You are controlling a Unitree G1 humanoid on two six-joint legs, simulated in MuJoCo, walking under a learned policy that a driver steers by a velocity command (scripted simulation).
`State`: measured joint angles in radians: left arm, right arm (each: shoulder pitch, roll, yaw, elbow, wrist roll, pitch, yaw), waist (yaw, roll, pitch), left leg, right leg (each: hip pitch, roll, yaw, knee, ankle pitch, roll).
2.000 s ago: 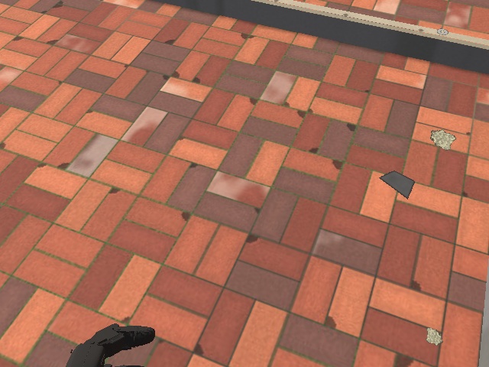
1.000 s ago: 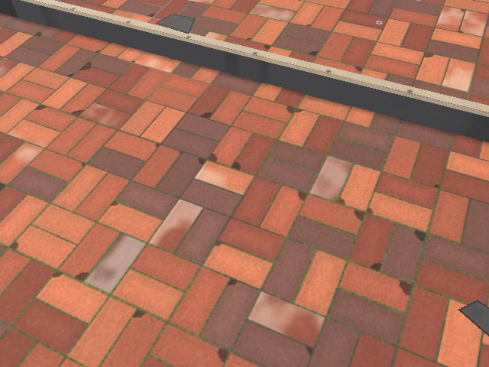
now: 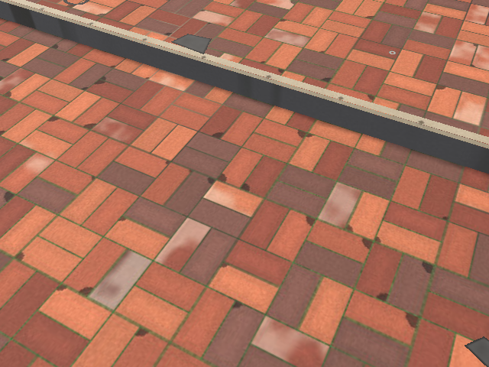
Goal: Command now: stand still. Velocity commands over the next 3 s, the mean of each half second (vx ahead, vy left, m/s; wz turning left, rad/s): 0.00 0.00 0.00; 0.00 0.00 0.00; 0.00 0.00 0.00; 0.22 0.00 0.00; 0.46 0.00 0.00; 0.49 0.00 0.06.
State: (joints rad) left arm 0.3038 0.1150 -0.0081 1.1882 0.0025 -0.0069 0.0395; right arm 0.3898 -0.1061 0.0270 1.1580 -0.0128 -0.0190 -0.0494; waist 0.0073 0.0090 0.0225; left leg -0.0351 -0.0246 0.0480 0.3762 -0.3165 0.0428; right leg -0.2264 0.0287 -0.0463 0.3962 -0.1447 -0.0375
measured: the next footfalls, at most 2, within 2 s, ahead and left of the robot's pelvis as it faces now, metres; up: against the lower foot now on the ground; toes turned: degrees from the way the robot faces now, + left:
right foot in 1.96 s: +0.24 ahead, -0.12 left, +0.00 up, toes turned -5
